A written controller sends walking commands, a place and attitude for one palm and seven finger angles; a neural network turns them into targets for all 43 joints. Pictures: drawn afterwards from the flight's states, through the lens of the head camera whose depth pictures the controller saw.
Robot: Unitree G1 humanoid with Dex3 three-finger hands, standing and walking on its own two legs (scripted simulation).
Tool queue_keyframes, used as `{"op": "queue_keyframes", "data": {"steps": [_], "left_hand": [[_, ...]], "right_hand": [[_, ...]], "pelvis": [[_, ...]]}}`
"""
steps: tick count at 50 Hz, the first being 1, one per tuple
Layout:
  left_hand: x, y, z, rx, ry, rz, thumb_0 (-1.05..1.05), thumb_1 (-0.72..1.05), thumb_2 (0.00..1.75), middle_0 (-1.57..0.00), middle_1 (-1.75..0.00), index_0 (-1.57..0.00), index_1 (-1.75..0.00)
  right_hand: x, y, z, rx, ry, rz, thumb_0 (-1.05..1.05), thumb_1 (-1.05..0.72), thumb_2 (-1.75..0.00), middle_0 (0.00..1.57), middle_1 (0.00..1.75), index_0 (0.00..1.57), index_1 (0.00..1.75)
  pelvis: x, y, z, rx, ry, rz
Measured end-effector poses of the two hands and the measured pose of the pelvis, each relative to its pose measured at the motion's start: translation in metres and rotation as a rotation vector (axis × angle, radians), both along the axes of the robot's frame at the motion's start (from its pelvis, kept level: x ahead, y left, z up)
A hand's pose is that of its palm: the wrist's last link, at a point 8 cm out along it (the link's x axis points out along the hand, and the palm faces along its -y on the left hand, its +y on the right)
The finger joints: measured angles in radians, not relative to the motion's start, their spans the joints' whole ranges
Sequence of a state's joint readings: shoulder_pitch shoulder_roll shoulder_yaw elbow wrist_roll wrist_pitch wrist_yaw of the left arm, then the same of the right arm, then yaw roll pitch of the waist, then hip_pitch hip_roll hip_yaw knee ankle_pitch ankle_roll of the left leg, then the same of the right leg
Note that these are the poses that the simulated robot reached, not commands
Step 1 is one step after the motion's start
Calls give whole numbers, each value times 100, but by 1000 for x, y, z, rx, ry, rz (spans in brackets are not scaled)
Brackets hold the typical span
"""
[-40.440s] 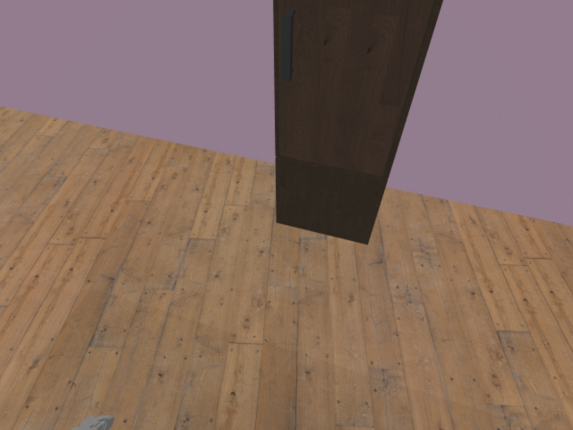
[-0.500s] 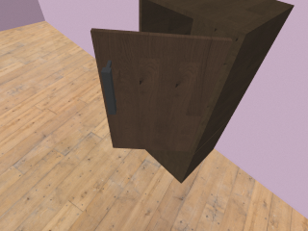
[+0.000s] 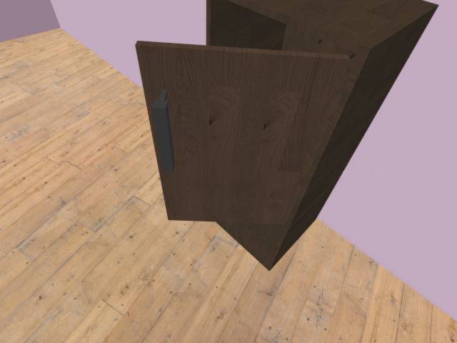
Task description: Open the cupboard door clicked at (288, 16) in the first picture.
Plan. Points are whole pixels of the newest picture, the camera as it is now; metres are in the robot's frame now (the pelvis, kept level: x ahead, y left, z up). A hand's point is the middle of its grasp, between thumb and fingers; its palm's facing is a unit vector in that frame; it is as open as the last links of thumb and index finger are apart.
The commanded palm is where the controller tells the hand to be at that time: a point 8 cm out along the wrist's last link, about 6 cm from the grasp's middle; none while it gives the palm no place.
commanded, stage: look again from close up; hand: left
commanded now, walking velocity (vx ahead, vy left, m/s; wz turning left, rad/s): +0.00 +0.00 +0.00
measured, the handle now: (166, 132) +0.51 +0.17 +0.07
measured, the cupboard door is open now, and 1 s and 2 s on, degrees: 44 44 44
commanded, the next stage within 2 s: raise the hand with hooked fingers in 0.10 s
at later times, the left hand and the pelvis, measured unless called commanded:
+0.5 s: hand (143, 290) +0.20 +0.15 +0.00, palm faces +0.11 -0.99 +0.00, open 7.9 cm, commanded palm +0.12 +0.22 -0.04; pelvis -0.02 -0.03 -0.05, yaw +5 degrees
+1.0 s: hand (120, 286) +0.20 +0.19 +0.00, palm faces +0.09 -0.99 -0.06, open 10.9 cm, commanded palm +0.16 +0.24 +0.01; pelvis +0.00 -0.07 -0.05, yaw +6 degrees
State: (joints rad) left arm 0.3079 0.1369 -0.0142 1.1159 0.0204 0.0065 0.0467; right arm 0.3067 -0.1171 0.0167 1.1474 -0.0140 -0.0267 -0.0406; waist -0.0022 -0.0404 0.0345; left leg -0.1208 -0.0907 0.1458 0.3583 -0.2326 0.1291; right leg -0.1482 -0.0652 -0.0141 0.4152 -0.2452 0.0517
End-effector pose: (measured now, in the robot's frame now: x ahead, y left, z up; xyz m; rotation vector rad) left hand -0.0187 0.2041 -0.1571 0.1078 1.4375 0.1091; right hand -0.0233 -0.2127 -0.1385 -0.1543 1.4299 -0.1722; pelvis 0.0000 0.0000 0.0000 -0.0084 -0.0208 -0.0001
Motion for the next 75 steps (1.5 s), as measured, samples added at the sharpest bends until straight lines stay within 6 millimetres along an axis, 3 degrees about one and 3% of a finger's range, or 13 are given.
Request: {"op": "queue_keyframes", "data": {"steps": [12, 15, 19, 22, 24, 27, 32, 36, 40, 46, 57, 64, 75], "left_hand": [[6, 0, 6, 22, -27, 36, 1, 92, 90, -19, -30, -20, -30], [57, 27, 53, 149, -364, 89, 5, 96, 89, -20, -31, -20, -30], [136, 30, 125, 180, -893, 94, 4, 91, 87, -20, -33, -20, -33], [179, 17, 154, 102, -1223, 60, 3, 85, 85, -20, -37, -20, -36], [191, 7, 158, 15, -1386, 17, 2, 80, 83, -20, -39, -20, -39], [188, -5, 144, -64, -1463, -85, 1, 72, 81, -21, -43, -21, -43], [153, 3, 111, -49, -1309, -23, 1, 60, 76, -22, -50, -22, -50], [132, 18, 125, 77, -1323, 45, 1, 50, 72, -23, -56, -23, -56], [141, 21, 148, 104, -1411, -18, 1, 40, 68, -23, -62, -23, -62], [182, 29, 154, 2, -1335, -92, 1, 26, 62, -24, -71, -24, -71], [208, 49, 176, -2, -1363, -69, 0, 1, 51, -26, -88, -26, -87], [213, 62, 185, -4, -1396, -73, 0, -16, 44, -27, -98, -27, -98], [223, 101, 210, 10, -1418, -55, -1, -40, 34, -29, -114, -29, -113]], "right_hand": [[-3, -1, 0, 14, -17, -11, 1, -91, -90, 20, 30, 20, 30], [19, -15, 9, -12, -218, 14, 2, -92, -90, 20, 30, 20, 30], [66, -44, 15, -40, -459, 102, 2, -93, -90, 20, 30, 20, 30], [110, -67, 17, -73, -612, 175, 2, -92, -90, 20, 30, 20, 30], [140, -79, 23, -96, -705, 197, 2, -92, -90, 20, 30, 20, 30], [182, -90, 37, -119, -841, 228, 2, -92, -90, 20, 30, 20, 30], [234, -86, 57, -114, -968, 298, 2, -91, -90, 20, 30, 20, 30], [253, -71, 52, -71, -964, 363, 1, -91, -90, 20, 30, 20, 30], [253, -56, 29, -4, -894, 401, 1, -91, -90, 20, 30, 20, 30], [223, -53, 2, 53, -752, 337, 1, -91, -90, 20, 30, 21, 30], [178, -92, 13, -63, -654, 236, 2, -91, -90, 20, 30, 21, 30], [186, -89, 33, -123, -711, 238, 2, -91, -90, 20, 30, 20, 30], [215, -28, 50, -43, -820, 299, 2, -91, -90, 20, 30, 20, 30]], "pelvis": [[-1, -4, -1, 1, 9, 12], [-2, -9, -1, 12, 32, 34], [-10, -16, -12, 23, 57, 89], [-18, -22, -28, 16, 104, 100], [-22, -28, -41, 11, 145, 90], [-24, -39, -58, 9, 179, 75], [-19, -56, -70, -1, 202, 89], [-12, -66, -70, -25, 207, 118], [-10, -73, -69, -44, 215, 142], [-5, -76, -61, -36, 224, 132], [4, -61, -44, -14, 220, 93], [3, -46, -38, -24, 190, 90], [-1, -25, -31, -41, 135, 109]]}}
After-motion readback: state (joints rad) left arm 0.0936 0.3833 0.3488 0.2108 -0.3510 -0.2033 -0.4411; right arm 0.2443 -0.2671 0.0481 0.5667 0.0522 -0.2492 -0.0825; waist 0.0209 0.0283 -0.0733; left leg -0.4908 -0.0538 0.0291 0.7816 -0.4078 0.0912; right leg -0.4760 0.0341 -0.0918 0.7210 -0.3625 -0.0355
